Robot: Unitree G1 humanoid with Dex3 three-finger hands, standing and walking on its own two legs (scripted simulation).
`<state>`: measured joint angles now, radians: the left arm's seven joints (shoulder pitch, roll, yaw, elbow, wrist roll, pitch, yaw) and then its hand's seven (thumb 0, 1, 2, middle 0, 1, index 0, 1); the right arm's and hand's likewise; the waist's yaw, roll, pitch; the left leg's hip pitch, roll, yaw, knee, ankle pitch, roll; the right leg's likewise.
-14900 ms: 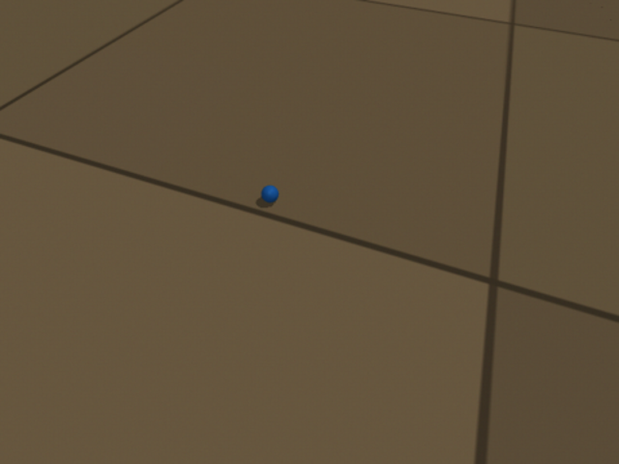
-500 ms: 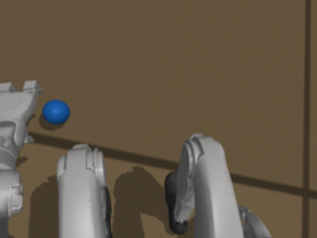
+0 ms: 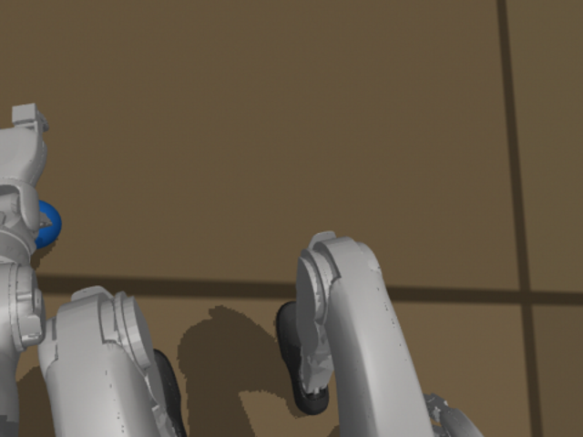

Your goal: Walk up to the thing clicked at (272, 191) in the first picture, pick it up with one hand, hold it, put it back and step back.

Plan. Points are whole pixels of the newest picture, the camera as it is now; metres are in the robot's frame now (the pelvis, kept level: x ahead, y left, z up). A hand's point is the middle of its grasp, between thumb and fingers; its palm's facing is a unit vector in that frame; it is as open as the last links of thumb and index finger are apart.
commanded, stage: approach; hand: left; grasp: from above
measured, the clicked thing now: (31, 224) +0.44 +0.29 -0.28
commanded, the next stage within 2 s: close in in 0.04 s
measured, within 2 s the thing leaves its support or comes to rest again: neither
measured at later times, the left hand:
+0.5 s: hand (0, 244) +0.40 +0.30 -0.20, palm faces -0.45 -0.10 -0.89, open 14.2 cm
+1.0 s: hand (20, 227) +0.43 +0.29 -0.25, palm faces -0.49 -0.16 -0.86, open 14.2 cm
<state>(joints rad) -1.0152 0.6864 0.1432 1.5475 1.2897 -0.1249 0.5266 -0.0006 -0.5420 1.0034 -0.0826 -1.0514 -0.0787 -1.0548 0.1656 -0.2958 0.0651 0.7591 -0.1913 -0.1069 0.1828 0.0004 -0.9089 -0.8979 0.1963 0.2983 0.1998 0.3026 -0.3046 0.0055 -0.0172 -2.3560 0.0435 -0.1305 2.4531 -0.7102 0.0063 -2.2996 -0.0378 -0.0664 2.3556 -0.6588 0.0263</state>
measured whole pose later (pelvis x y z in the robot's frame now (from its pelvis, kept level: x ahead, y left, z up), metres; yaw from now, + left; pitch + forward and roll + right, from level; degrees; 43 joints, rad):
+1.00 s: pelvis +0.00 +0.00 -0.02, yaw -3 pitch +31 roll -11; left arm -0.91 0.84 0.22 1.62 1.29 -0.29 0.55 0.00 -0.52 0.99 -0.08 -0.99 -0.06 -1.00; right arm 0.16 -0.28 0.14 0.80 -0.28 -0.16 0.27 0.00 -0.90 -0.90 0.20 0.30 0.20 0.30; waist -0.30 -0.05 0.09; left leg -2.38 0.03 -0.19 2.57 -0.74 0.00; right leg -2.29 -0.03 -0.11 2.43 -0.68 0.04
